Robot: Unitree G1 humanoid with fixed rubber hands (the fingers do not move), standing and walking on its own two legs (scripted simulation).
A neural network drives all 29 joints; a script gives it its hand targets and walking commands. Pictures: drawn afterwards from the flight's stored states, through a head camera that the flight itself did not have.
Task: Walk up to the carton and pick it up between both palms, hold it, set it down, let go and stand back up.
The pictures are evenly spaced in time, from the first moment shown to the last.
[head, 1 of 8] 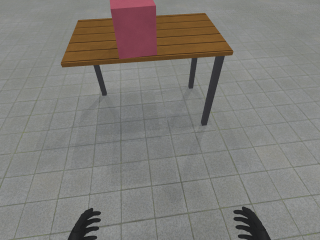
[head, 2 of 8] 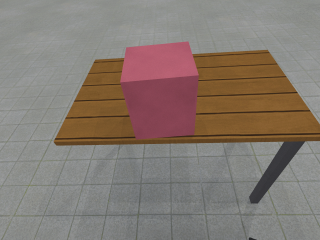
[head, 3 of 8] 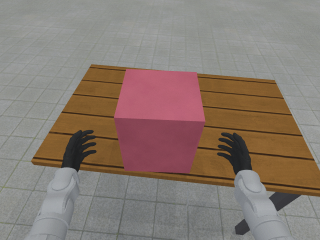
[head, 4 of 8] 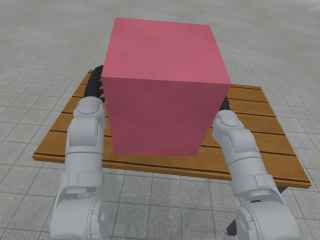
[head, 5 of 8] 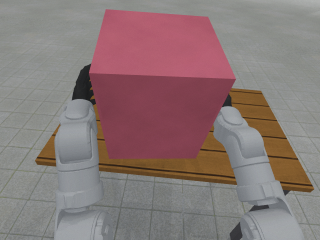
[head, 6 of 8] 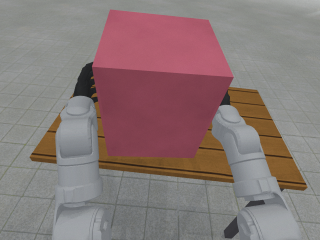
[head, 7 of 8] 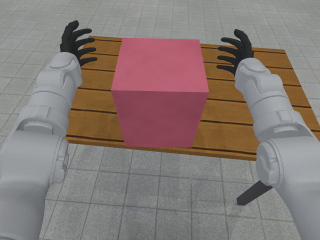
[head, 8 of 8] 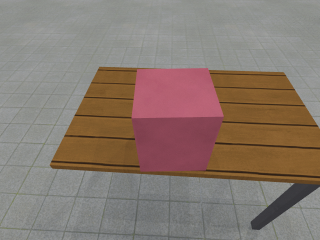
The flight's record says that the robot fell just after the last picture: no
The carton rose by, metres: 0.23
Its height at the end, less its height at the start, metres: +0.00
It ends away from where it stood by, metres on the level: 0.01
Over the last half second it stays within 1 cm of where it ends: yes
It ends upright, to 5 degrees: yes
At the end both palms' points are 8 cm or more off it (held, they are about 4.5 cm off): yes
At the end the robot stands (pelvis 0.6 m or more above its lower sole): yes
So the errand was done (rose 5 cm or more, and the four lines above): yes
